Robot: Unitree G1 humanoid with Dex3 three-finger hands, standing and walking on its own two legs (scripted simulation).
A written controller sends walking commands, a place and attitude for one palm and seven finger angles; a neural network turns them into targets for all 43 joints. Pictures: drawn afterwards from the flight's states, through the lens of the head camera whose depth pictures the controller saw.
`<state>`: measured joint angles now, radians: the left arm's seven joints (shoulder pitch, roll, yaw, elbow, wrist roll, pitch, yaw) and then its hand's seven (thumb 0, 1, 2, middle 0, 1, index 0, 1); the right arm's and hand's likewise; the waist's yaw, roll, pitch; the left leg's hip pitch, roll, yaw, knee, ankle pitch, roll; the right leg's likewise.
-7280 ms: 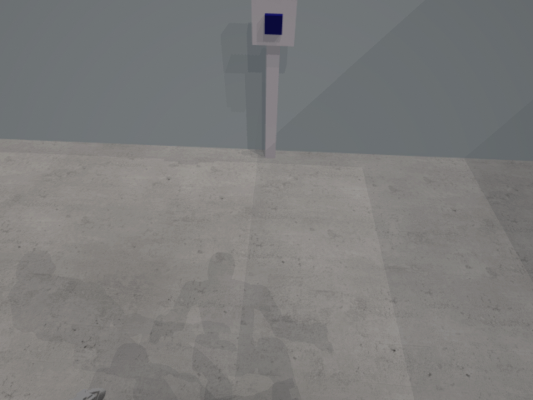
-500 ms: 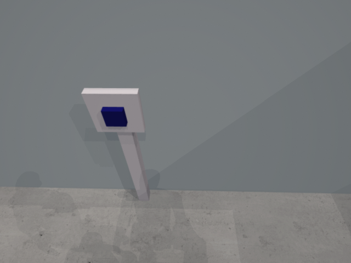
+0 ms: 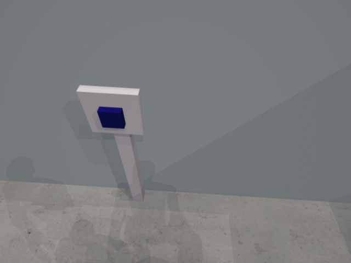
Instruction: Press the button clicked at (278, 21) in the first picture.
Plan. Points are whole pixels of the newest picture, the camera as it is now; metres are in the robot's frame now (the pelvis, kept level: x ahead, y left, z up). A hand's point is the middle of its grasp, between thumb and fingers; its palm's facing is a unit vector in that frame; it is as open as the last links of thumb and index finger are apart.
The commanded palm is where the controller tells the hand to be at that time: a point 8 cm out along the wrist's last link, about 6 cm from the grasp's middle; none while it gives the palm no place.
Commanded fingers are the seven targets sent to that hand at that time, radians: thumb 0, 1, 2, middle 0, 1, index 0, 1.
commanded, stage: come to a stop and stand still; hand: left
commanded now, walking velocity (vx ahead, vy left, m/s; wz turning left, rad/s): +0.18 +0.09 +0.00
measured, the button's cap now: (112, 117) +0.52 +0.24 -0.01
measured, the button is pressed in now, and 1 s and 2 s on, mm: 0 0 0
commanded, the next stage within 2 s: look again from close up in 0.96 s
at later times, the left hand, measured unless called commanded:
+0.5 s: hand out of the picture +0.06 +0.19 -0.17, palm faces +0.03 -0.97 -0.24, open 7.3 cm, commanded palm none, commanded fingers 0.00 0.90 0.90 -0.20 -0.30 -0.20 -0.30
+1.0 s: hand out of the picture +0.00 +0.20 -0.16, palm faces -0.02 -0.98 -0.21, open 7.4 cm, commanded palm none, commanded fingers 0.00 0.90 0.90 -0.20 -0.30 -0.20 -0.30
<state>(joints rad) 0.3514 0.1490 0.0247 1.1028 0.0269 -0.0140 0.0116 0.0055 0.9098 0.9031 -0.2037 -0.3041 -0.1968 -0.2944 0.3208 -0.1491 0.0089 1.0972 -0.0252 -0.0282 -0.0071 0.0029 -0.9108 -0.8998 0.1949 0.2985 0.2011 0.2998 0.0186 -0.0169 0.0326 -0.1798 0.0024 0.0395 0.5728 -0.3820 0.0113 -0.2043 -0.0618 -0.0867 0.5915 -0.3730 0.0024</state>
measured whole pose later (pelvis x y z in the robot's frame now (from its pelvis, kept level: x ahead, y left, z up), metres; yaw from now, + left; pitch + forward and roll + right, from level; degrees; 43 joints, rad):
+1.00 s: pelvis -0.01 +0.02 +0.01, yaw -1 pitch -1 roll +0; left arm 0.29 0.18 -0.02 1.05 0.02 0.00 0.02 0.01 0.91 0.90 -0.20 -0.30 -0.20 -0.29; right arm 0.29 -0.19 0.01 1.04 -0.02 0.00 0.00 0.00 -0.92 -0.90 0.20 0.30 0.20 0.30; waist 0.00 0.01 0.03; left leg -0.22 0.00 0.08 0.48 -0.25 0.03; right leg -0.22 -0.06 -0.09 0.50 -0.28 0.01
